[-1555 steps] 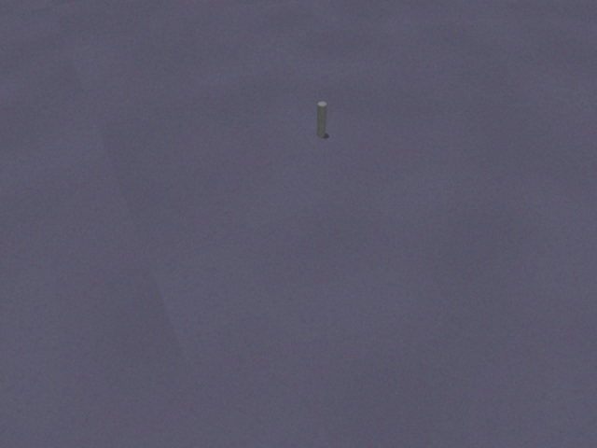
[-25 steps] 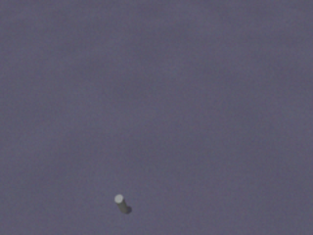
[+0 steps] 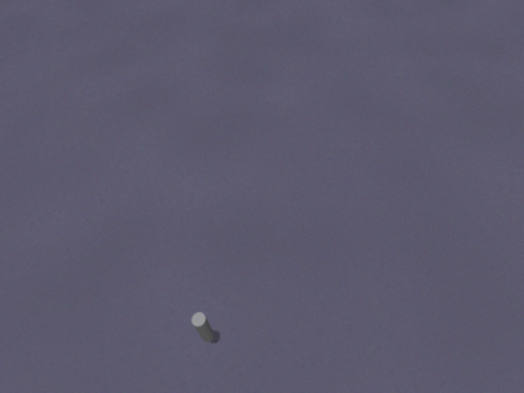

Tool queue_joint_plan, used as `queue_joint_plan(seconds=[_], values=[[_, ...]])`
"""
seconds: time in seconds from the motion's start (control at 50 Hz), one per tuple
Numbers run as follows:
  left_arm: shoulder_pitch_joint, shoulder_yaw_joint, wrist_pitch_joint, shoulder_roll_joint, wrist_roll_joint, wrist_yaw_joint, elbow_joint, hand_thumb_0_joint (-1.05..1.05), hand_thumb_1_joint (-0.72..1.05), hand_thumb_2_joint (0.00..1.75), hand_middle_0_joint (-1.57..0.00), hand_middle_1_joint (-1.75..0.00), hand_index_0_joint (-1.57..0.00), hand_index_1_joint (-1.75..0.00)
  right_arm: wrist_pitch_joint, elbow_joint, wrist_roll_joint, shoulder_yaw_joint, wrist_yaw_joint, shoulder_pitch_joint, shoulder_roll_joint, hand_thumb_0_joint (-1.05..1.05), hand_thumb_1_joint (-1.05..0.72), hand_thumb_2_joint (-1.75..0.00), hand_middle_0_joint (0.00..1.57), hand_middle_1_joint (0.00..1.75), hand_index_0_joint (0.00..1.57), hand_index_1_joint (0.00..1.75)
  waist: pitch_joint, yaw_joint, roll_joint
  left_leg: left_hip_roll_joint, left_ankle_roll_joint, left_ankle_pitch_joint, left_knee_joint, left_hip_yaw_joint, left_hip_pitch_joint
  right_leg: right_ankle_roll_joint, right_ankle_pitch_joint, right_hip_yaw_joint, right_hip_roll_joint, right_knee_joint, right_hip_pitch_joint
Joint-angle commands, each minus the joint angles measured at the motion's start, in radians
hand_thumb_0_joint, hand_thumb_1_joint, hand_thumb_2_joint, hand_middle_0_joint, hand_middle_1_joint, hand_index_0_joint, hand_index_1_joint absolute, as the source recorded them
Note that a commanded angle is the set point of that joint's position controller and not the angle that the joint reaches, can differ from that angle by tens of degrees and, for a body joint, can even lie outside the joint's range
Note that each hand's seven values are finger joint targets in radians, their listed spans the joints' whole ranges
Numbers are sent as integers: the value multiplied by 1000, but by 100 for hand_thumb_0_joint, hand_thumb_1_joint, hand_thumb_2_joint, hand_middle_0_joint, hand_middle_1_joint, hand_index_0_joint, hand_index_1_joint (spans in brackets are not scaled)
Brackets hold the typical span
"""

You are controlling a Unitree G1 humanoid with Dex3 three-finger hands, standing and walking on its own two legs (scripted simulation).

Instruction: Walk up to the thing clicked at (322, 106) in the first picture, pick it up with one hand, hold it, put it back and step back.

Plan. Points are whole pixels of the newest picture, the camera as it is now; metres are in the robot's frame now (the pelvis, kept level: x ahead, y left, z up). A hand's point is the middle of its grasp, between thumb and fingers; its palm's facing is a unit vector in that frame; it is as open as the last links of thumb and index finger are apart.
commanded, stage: step back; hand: left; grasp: from the side
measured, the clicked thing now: (203, 328) +0.41 +0.24 -0.68
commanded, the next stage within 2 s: none
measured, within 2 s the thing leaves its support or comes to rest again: neither
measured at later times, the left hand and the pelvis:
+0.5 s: hand out of the picture +0.05 +0.30 -0.18, palm faces -0.10 -0.93 -0.36, open 7.4 cm; pelvis -0.07 +0.05 -0.01, yaw -3 degrees
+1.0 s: hand out of the picture -0.05 +0.31 -0.17, palm faces -0.03 -0.92 -0.38, open 7.4 cm; pelvis -0.20 +0.05 -0.03, yaw +0 degrees
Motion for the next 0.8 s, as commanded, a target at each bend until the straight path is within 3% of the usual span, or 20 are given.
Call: queue_joint_plan(seconds=[0.0, 0.06, 0.1, 0.14, 0.16, 0.18, 0.2, 0.22, 0.28, 0.34, 0.44, 0.5, 0.56, 0.6, 0.62, 0.64, 0.66, 0.68, 0.74, 0.78], values=[[-17, 79, 0, 286, -5, 17, -113, 0, 90, 90, -20, -30, -20, -30, 8, -98, 4, -65, -15, -12, -219, 0, -90, -90, 20, 30, 20, 30, -126, -5, -82, 8, 46, 233, 176, -35, 9, -135, 430, 162, -183, -1, -38], [-92, 87, 10, 310, 15, 18, -179, 0, 90, 90, -20, -30, -20, -30, 26, -119, -3, -78, -10, 45, -215, 0, -90, -90, 20, 30, 20, 30, -157, -18, -177, -57, 46, -117, 356, -27, -19, -226, 417, 239, -291, 1, -90], [-126, 89, 17, 308, 25, 16, -218, 0, 90, 90, -20, -30, -20, -30, 31, -133, -7, -82, -1, 96, -209, 0, -90, -90, 20, 30, 20, 30, -165, -37, -210, -49, 63, -224, 376, -42, -10, -232, 385, 216, -302, 51, -144], [-152, 82, 28, 286, 20, 14, -241, 0, 90, 90, -20, -30, -20, -30, 24, -140, -6, -90, 1, 125, -222, 0, -90, -90, 20, 30, 20, 30, -160, -51, -155, -6, 75, 87, 273, -68, 15, -164, 315, 136, -215, 173, -166], [-129, 74, 36, 249, 10, 14, -250, 0, 90, 90, -20, -30, -20, -30, 16, -158, -9, -95, -4, 109, -257, 0, -90, -90, 20, 30, 20, 30, -144, -49, -19, 95, 109, 375, 99, -160, -28, -94, 214, 62, -91, 325, -144], [-106, 65, 44, 202, -1, 20, -255, 0, 90, 90, -20, -30, -20, -30, 8, -171, -16, -109, -7, 85, -322, 0, -90, -90, 20, 30, 20, 30, -135, -37, 139, 216, 159, 586, -5, -347, 34, -46, -28, 46, 80, 482, -248], [-74, 66, 54, 196, 5, 30, -254, 0, 90, 90, -20, -30, -20, -30, 0, -179, -28, -113, -12, 100, -338, 0, -90, -90, 20, 30, 20, 30, -145, -30, 153, 286, 213, 681, -10, -434, 83, -50, -401, 142, 119, 613, -319], [-43, 62, 58, 193, 8, 37, -253, 0, 90, 90, -20, -30, -20, -30, -4, -190, -30, -115, -20, 97, -338, 0, -90, -90, 20, 30, 20, 30, -150, -23, 125, 304, 233, 747, 15, -425, 104, -49, -440, 190, 118, 700, -349], [-31, 67, 62, 220, 0, 39, -232, 0, 90, 90, -20, -30, -20, -30, -3, -236, -37, -108, -36, 3, -298, 0, -90, -90, 20, 30, 20, 30, -124, 1, 139, 221, 180, 609, 22, -306, 33, -52, -349, 250, 115, 806, -340], [51, 73, 63, 229, 7, 36, -239, 0, 90, 90, -20, -30, -20, -30, -8, -270, -28, -101, -45, 5, -267, 0, -90, -90, 20, 30, 20, 30, -160, 24, 116, 202, 215, 576, 65, -251, 112, -21, -282, 220, 119, 847, -367], [-1, 82, 44, 221, 17, 27, -293, 0, 90, 90, -20, -30, -20, -30, -8, -275, -23, -109, -50, 112, -260, 0, -90, -90, 20, 30, 20, 30, -161, -42, 90, 220, 252, 571, 96, -259, 223, 14, -298, 176, 81, 620, -374], [29, 87, 39, 212, 18, 22, -291, 0, 90, 90, -20, -30, -20, -30, -3, -292, -25, -110, -48, 100, -276, 0, -90, -90, 20, 30, 20, 30, -163, -38, 119, 233, 256, 514, 101, -251, 179, 8, -289, 126, 54, 484, -300], [95, 92, 31, 211, 25, 14, -266, 0, 90, 90, -20, -30, -20, -30, 4, -312, -21, -108, -41, 44, -286, 0, -90, -90, 20, 30, 20, 30, -178, -3, 127, 217, 218, 345, 119, -235, 49, -17, -192, 75, 41, 274, -147], [172, 97, 25, 205, 32, 12, -238, 0, 90, 90, -20, -30, -20, -30, 12, -314, -11, -104, -37, 11, -280, 0, -90, -90, 20, 30, 20, 30, -195, 37, 107, 184, 158, 230, 166, -202, -42, -53, -3, 66, 34, 91, -20], [178, 106, 18, 248, 42, 13, -244, 0, 90, 90, -20, -30, -20, -30, 13, -317, -1, -96, -34, 7, -255, 0, -90, -90, 20, 30, 20, 30, -196, 37, 3, 124, 109, 115, 231, -164, -137, -88, 84, 203, -51, 70, 17], [129, 121, 16, 305, 42, 9, -270, 0, 90, 90, -20, -30, -20, -30, 14, -326, 1, -84, -32, 9, -220, 0, -90, -90, 20, 30, 20, 30, -135, 21, -172, -24, 43, -121, 365, -89, -286, -177, 121, 422, -191, 5, 6], [64, 131, 20, 379, 38, 7, -303, 0, 90, 90, -20, -30, -20, -30, 23, -322, -3, -90, -42, -10, -213, 0, -90, -90, 20, 30, 20, 30, -75, 53, -297, -138, 16, -436, 610, -73, -262, -339, 151, 582, -374, -72, -190], [5, 128, 14, 365, 46, 11, -338, 0, 90, 90, -20, -30, -20, -30, 27, -307, -8, -100, -44, 14, -241, 0, -90, -90, 20, 30, 20, 30, -24, 31, -266, -115, 5, -438, 753, -150, -205, -354, 196, 611, -391, -71, -295], [-59, 110, 13, 259, 32, 21, -362, 0, 90, 90, -20, -30, -20, -30, 22, -262, 7, -87, -34, 91, -227, 0, -90, -90, 20, 30, 20, 30, -17, -20, -157, -167, 9, -314, 798, -174, -247, -243, 346, 300, -212, 6, -209], [-26, 111, 17, 244, 37, 20, -371, 0, 90, 90, -20, -30, -20, -30, 14, -266, 6, -78, -39, 102, -226, 0, -90, -90, 20, 30, 20, 30, -69, 7, -141, -170, -11, -297, 767, -152, -270, -225, 378, 264, -174, 64, -113]])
